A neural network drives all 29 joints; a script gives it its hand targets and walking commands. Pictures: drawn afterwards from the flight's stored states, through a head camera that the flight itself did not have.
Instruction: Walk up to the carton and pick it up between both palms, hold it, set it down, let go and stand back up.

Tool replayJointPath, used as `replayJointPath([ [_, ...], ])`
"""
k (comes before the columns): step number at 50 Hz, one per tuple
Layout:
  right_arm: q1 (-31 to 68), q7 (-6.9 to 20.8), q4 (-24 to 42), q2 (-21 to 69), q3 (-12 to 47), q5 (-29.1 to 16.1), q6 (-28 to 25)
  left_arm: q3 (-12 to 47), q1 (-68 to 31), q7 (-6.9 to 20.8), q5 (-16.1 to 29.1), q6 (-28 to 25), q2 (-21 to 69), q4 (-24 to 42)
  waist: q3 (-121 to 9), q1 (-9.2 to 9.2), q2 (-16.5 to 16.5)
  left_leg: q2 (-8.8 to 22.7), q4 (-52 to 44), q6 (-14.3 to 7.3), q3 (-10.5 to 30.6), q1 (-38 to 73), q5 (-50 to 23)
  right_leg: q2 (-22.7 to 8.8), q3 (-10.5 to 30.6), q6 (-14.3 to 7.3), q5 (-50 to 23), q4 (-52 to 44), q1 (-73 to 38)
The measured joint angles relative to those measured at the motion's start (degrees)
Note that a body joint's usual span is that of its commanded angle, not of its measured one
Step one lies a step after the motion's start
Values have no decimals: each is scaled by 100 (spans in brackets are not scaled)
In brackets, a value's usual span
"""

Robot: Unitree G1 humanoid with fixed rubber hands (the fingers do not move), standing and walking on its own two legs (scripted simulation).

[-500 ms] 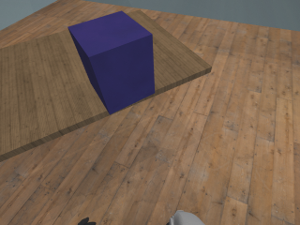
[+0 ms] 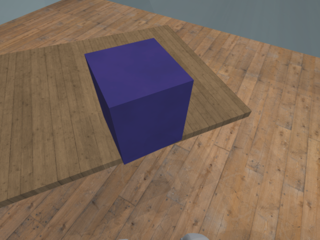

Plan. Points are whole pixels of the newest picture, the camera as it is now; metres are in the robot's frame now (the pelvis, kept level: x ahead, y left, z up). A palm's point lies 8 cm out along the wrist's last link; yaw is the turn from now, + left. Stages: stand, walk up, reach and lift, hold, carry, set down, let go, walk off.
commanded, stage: walk up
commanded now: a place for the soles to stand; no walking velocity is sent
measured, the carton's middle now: (138, 102) +0.47 +0.07 +0.06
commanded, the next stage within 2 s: none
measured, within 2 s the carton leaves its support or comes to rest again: neither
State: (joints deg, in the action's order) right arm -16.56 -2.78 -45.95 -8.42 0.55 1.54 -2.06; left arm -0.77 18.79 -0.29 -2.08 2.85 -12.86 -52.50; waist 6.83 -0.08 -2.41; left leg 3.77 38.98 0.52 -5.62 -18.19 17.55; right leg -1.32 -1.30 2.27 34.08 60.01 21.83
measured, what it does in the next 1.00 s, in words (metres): steps on the spot: right foot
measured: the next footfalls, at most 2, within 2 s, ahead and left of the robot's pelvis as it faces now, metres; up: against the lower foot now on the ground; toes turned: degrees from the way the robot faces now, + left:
right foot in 0.10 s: +0.09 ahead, -0.14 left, +0.00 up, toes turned -3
right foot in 1.72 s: +0.17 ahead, -0.23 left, +0.00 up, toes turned +27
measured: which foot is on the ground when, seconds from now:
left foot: down 0.00-1.00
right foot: up 0.00-0.08, down 0.10-1.00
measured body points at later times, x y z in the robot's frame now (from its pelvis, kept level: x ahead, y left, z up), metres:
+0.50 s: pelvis +0.01 -0.04 +0.01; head +0.04 -0.04 +0.46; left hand +0.14 +0.19 -0.12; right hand +0.11 -0.28 -0.13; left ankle +0.01 +0.10 -0.72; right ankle +0.05 -0.14 -0.72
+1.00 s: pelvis -0.01 -0.03 +0.01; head -0.01 -0.02 +0.46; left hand -0.01 +0.23 -0.14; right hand +0.04 -0.26 -0.13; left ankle +0.01 +0.10 -0.72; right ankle +0.05 -0.14 -0.72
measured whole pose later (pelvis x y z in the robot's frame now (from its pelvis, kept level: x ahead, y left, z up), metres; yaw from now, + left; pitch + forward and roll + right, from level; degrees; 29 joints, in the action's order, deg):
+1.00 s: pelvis -0.01 -0.03 +0.01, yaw +6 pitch -2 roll +0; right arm -16.8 0.0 -56.4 -11.9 0.4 0.0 0.1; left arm 0.7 13.6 0.1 0.0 1.3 -14.0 -59.3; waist 2.7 -0.7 0.0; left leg 0.5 32.3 0.2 1.0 -15.8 14.3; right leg -3.8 -8.0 -0.3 12.3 30.7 16.0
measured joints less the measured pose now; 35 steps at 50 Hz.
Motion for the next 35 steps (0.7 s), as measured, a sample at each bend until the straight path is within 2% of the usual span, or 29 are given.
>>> replayJointPath([
  [3, 25, 37, -101, -33, 57, 5, 50, -11, -392, 0, 79, -63, 24, 162, 50, 76, 92, 62, -71, 98, 18, 70, 7, -152, 62, -31, -569, -821, 86],
  [5, 50, 108, -168, -109, 79, -49, 144, -5, -619, 6, 132, -160, 41, 277, 57, 80, 182, 113, 79, 181, 68, 23, 106, -213, 24, -111, -1543, -1619, -86],
  [6, 87, 152, -213, -166, 69, -78, 203, -7, -717, 13, 127, -210, 59, 315, 58, 78, 252, 164, 217, 229, 111, -20, 193, -183, -26, -153, -1620, -1777, -175],
  [8, 199, 202, -277, -317, -7, -133, 348, 23, -884, 22, 130, -263, 143, 383, 53, 140, 438, 195, 471, 139, 308, -114, 541, -106, -157, -244, -1405, -1650, -183],
  [11, 320, 150, -319, -518, -148, -165, 467, 106, -1091, -43, 164, -226, 250, 481, 1, 159, 496, -65, 941, 24, 513, -180, 1378, -151, -222, -331, -1254, -1616, -215],
  [13, 381, 110, -320, -622, -231, -160, 447, 173, -1225, -91, 152, -214, 309, 548, 1, 165, 520, -185, 1108, -26, 563, -193, 1491, -175, -288, -340, -1307, -1724, -260],
  [15, 432, 95, -301, -665, -269, -162, 376, 214, -1339, -106, 133, -220, 332, 583, 21, 180, 512, -207, 742, -49, 518, -43, 1121, -170, -357, -348, -1374, -1833, -293],
  [17, 450, 108, -284, -640, -284, -150, 283, 223, -1421, -78, 138, -211, 299, 598, 25, 200, 423, -216, 15, -49, 433, 235, 122, -188, -393, -332, -1371, -1802, -266],
  [18, 472, 124, -307, -593, -276, -148, 257, 206, -1477, -64, 156, -194, 260, 583, 66, 184, 301, -260, -50, -10, 405, 284, 36, -239, -371, -320, -1354, -1766, -270],
  [21, 467, 219, -361, -535, -211, -180, 296, 191, -1478, -59, 205, -140, 247, 551, 17, 91, 214, -208, -92, 83, 419, 302, 238, -183, -397, -295, -1480, -1992, -354],
  [24, 505, 251, -402, -467, -140, -174, 318, 213, -1358, -14, 165, -152, 233, 425, -48, 83, 223, -151, -267, 119, 467, 365, 170, -112, -459, -346, -1655, -2293, -486],
  [35, 453, 296, -669, -354, -42, -134, 231, 202, -851, 20, 189, -185, 134, -220, -238, -31, 371, -194, -644, 86, 594, 457, -183, -128, -601, -353, -2012, -2803, -704],
])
